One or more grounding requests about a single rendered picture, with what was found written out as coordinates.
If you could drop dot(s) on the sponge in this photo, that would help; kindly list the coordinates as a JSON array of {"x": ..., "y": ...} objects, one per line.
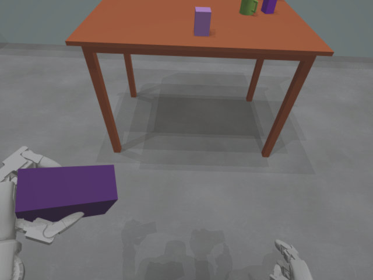
[{"x": 52, "y": 193}]

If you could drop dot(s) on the table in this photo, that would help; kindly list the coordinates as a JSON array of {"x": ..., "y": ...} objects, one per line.
[{"x": 166, "y": 27}]

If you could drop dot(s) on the robot left hand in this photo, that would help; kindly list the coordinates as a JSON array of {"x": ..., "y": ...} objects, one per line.
[{"x": 40, "y": 230}]

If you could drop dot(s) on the robot right hand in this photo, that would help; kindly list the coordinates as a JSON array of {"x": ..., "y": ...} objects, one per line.
[{"x": 297, "y": 268}]

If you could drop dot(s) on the robot left forearm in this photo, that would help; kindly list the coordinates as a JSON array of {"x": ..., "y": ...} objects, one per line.
[{"x": 11, "y": 267}]

